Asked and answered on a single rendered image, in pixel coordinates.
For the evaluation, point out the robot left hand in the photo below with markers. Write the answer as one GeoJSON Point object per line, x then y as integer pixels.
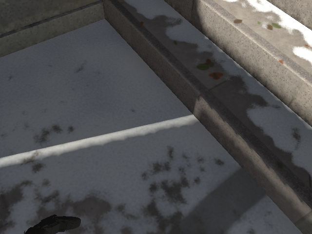
{"type": "Point", "coordinates": [54, 224]}

